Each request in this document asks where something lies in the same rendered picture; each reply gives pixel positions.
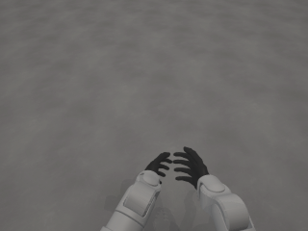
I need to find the right robot forearm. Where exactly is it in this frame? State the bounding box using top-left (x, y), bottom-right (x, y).
top-left (196, 174), bottom-right (256, 231)

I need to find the right robot hand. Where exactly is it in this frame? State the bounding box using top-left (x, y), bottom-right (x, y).
top-left (172, 146), bottom-right (209, 190)

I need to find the left robot forearm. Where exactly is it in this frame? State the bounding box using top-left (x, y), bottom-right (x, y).
top-left (100, 170), bottom-right (162, 231)

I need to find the left robot hand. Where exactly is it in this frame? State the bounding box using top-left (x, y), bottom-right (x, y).
top-left (145, 152), bottom-right (172, 185)

